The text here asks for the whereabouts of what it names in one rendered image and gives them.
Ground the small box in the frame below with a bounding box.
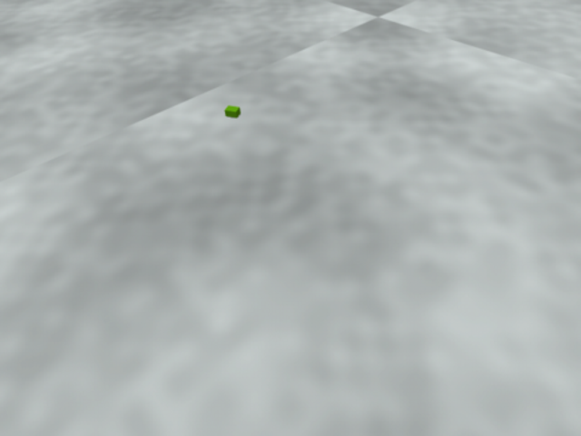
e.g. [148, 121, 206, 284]
[224, 105, 241, 118]

